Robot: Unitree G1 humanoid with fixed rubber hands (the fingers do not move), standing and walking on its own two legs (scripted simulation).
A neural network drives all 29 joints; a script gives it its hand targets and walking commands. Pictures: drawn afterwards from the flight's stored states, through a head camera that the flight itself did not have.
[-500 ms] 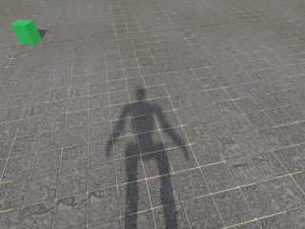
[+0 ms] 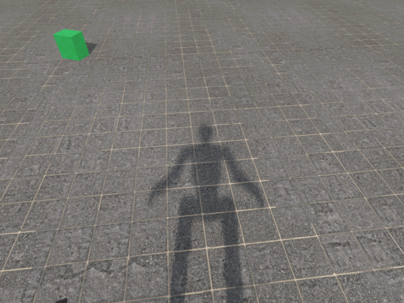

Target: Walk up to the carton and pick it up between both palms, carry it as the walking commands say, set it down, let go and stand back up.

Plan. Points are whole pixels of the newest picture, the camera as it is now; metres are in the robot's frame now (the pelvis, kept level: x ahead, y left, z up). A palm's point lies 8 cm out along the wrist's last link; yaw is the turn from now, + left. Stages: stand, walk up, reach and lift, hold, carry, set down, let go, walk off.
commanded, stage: walk up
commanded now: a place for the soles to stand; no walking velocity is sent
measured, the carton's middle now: (72, 45) +2.90 +1.52 -0.64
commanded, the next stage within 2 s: none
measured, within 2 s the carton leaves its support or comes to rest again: neither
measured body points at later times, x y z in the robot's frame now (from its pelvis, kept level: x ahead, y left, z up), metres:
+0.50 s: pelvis +0.22 +0.14 -0.02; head +0.19 +0.15 +0.43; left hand +0.31 +0.47 -0.08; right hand +0.38 -0.16 -0.09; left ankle +0.20 +0.26 -0.74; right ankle +0.38 +0.06 -0.69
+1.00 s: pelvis +0.52 +0.17 -0.01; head +0.51 +0.16 +0.44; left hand +0.40 +0.50 -0.07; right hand +0.84 +0.01 -0.05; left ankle +0.59 +0.36 -0.68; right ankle +0.58 +0.06 -0.74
